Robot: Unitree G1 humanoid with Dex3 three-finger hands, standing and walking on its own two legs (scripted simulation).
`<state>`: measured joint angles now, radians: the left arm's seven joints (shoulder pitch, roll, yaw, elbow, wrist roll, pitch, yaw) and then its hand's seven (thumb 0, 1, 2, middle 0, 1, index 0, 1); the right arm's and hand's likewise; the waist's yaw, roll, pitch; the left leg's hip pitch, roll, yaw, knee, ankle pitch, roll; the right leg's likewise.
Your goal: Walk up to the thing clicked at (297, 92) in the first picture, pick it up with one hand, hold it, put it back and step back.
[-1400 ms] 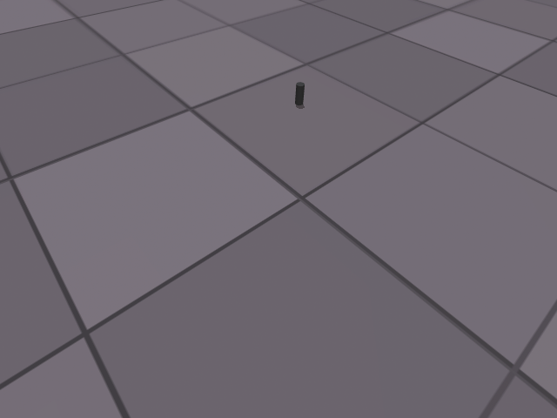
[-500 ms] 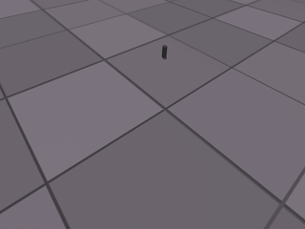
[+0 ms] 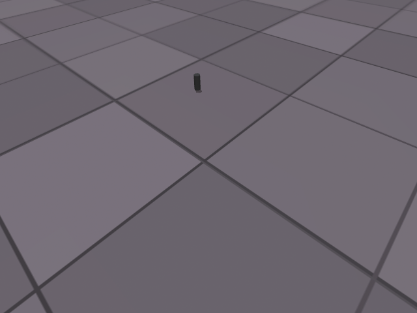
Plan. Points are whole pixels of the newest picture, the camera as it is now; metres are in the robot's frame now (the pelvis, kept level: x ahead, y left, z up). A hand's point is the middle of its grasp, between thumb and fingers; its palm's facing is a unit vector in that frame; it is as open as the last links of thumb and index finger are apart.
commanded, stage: walk up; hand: left
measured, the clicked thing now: (197, 82) +2.17 +0.14 -0.70
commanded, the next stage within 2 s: none
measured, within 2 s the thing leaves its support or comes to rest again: neither
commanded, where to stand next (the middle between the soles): +1.81 -0.06 m, yaw -3 degrees
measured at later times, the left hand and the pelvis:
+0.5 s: hand (103, 275) +0.27 +0.27 -0.18, palm faces -0.01 -0.94 -0.33, open 7.4 cm; pelvis +0.26 +0.00 -0.02, yaw -1 degrees
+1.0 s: hand (153, 145) +0.68 +0.20 -0.11, palm faces -0.04 -0.91 -0.42, open 7.3 cm; pelvis +0.57 -0.07 -0.01, yaw -2 degrees
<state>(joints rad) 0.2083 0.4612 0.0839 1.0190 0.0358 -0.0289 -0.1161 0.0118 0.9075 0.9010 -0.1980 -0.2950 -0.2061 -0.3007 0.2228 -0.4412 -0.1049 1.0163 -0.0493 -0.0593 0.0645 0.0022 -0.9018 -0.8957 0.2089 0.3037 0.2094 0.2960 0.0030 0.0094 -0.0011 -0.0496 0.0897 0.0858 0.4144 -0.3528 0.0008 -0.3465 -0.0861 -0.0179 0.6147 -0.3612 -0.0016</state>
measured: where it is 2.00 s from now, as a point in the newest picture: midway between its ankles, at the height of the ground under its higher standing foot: (223, 172)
